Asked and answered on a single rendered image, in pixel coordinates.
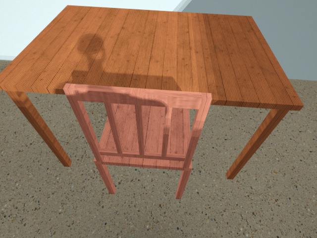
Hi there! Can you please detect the chair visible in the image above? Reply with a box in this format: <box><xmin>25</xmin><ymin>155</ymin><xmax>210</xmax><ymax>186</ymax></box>
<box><xmin>63</xmin><ymin>83</ymin><xmax>212</xmax><ymax>199</ymax></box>

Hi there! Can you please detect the table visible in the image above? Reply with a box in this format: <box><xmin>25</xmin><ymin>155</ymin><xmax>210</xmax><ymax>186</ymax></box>
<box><xmin>0</xmin><ymin>5</ymin><xmax>304</xmax><ymax>179</ymax></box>

